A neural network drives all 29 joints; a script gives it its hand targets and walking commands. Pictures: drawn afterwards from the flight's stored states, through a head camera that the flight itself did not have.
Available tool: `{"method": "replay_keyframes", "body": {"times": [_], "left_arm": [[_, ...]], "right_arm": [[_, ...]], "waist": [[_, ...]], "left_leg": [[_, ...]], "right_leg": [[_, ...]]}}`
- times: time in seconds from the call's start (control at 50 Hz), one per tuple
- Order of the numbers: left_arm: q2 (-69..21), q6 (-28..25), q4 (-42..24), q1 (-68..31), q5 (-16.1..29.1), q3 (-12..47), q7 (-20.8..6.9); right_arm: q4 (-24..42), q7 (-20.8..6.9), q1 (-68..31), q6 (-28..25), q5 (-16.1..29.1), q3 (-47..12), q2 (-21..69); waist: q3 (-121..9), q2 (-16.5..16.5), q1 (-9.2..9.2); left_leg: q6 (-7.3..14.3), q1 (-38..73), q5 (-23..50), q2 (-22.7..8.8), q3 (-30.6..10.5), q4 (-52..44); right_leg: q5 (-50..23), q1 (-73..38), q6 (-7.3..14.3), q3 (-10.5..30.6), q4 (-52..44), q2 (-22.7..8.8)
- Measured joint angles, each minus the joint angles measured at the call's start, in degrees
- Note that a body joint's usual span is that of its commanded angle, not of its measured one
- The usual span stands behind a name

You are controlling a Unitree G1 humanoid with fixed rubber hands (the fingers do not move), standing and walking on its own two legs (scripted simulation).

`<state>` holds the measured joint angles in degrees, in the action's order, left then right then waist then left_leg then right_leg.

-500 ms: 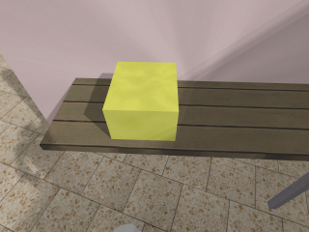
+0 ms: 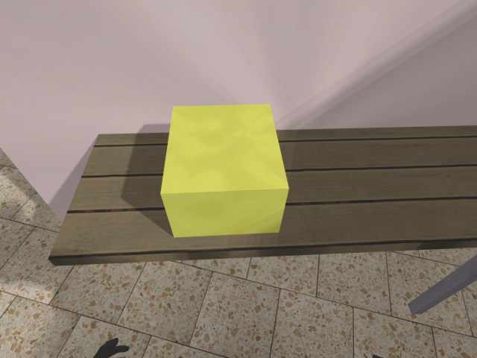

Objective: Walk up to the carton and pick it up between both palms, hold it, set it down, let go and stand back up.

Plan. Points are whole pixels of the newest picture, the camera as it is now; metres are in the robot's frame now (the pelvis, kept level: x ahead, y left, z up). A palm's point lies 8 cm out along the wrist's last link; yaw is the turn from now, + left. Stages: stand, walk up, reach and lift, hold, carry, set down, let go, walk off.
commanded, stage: walk up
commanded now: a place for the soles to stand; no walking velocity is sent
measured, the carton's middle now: (224, 167) +0.50 +0.04 +0.00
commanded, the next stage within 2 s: reach and lift in 1.96 s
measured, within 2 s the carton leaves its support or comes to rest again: neither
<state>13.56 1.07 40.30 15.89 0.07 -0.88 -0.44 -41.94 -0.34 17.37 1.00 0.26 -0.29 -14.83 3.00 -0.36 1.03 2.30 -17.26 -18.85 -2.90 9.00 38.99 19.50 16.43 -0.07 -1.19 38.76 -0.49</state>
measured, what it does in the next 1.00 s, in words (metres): stands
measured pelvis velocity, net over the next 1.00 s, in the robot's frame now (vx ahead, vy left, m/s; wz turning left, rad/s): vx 0.01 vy -0.01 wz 0.04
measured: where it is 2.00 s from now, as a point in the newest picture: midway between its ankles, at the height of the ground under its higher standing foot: outside the picture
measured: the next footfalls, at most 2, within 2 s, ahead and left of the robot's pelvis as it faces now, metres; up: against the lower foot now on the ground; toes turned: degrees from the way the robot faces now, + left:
none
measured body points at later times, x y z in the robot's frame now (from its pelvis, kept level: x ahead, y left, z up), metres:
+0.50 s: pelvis +0.02 +0.00 +0.02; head +0.02 +0.01 +0.46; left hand +0.12 +0.25 -0.11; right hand +0.12 -0.25 -0.09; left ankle +0.03 +0.09 -0.72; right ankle +0.02 -0.12 -0.72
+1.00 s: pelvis +0.01 -0.01 +0.02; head +0.02 -0.01 +0.47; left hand +0.07 +0.25 -0.12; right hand +0.10 -0.27 -0.10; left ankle +0.03 +0.09 -0.72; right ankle +0.02 -0.12 -0.72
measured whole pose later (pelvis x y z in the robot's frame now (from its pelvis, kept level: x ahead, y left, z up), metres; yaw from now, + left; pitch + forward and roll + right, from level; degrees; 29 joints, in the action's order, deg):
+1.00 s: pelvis +0.01 -0.01 +0.02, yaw +2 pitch -2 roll +0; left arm 14.9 1.3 49.5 14.4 -0.1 -0.7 -1.4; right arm -42.5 0.7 17.8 -0.5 -0.3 0.3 -15.1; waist 3.3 0.8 -0.5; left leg 1.1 -13.0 -13.7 -2.1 6.7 29.1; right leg 15.4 11.4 0.9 -3.3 29.1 -0.4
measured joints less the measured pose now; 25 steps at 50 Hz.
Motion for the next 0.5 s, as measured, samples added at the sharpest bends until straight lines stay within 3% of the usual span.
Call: {"method": "replay_keyframes", "body": {"times": [0.16,0.5], "left_arm": [[0.76,-0.94,0.59,-3.49,-0.13,0.88,-0.27],[0.64,-0.23,5.40,-2.62,0.08,1.54,-0.63]], "right_arm": [[0.88,0.03,-0.55,-1.96,0.00,-0.79,0.11],[1.84,-0.13,-0.12,-1.63,0.00,-0.37,0.07]], "waist": [[-0.73,1.15,-0.40],[-0.65,1.69,-1.06]], "left_leg": [[-0.10,3.17,2.45,0.72,0.29,-6.51],[-0.17,4.81,3.78,1.27,-0.65,-9.40]], "right_leg": [[-2.44,-3.02,-0.13,0.23,-6.27,-0.17],[-3.41,-5.13,-0.16,-0.74,-9.23,-0.52]]}}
